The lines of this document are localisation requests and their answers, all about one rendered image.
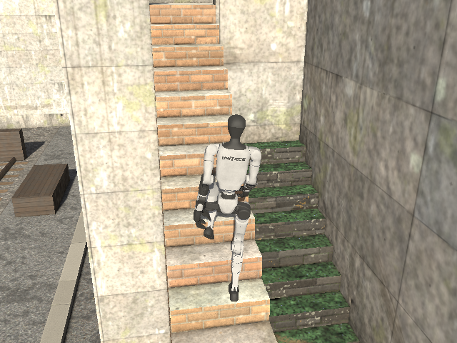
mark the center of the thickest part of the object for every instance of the right robot hand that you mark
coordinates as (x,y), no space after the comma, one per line
(244,194)

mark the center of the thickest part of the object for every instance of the robot left shin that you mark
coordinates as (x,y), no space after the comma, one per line
(212,215)

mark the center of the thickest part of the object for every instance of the left robot forearm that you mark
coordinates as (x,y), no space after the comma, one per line
(202,195)

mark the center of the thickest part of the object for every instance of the right robot forearm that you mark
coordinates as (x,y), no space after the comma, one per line
(248,187)

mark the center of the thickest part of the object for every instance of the left robot upper arm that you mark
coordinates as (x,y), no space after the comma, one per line
(209,153)

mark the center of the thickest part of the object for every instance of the right robot upper arm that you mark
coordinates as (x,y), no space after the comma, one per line
(255,161)

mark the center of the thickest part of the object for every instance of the left robot hand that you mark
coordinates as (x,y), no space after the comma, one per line
(198,219)

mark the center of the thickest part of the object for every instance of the robot right foot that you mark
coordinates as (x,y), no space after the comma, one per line
(234,294)

